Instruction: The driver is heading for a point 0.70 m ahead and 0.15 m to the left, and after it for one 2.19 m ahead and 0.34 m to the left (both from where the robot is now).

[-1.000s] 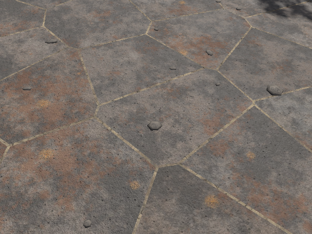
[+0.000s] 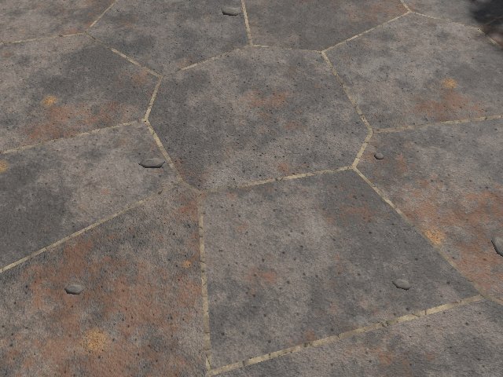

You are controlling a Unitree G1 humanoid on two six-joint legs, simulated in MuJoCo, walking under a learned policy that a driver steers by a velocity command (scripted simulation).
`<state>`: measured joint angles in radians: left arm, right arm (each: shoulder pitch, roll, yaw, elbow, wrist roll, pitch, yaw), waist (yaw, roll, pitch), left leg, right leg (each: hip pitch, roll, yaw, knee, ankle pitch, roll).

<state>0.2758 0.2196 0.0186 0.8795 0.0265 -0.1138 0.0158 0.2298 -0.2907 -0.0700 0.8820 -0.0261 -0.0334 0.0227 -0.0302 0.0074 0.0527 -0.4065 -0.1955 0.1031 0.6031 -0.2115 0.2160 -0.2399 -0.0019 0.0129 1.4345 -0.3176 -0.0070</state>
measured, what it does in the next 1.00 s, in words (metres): walks ahead, turning left: right foot, then left foot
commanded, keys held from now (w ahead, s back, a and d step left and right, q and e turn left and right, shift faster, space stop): w+q+shift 0.56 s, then q+shift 0.06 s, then e+shift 0.38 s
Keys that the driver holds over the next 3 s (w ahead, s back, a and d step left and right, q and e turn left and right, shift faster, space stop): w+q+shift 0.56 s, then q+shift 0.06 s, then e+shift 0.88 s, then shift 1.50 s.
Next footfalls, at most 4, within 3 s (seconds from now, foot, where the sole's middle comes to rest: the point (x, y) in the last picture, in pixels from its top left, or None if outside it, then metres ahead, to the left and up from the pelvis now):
0.32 right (322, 340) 0.55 -0.14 -0.75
0.74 left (185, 263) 0.80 0.23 -0.75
1.22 right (245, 226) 0.93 0.05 -0.75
1.68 left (185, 233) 0.91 0.23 -0.75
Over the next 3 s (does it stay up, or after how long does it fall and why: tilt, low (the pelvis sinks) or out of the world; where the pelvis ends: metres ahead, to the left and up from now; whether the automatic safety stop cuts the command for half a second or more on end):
stays up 0.84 0.13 0.03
